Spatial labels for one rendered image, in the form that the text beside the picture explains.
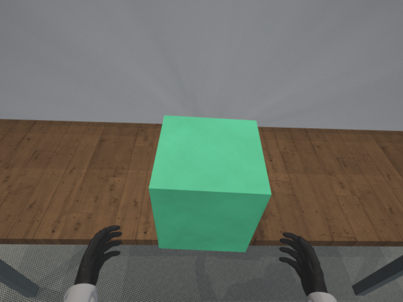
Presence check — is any right robot hand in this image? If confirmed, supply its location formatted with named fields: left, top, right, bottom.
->
left=279, top=232, right=328, bottom=296

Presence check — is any table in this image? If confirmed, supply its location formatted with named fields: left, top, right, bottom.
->
left=0, top=119, right=403, bottom=297

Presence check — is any left robot hand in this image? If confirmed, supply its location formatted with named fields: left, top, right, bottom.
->
left=74, top=225, right=122, bottom=285

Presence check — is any carton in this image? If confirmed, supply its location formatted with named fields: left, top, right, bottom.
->
left=149, top=115, right=271, bottom=252

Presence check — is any left robot forearm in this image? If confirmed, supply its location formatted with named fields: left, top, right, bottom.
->
left=64, top=283, right=99, bottom=302

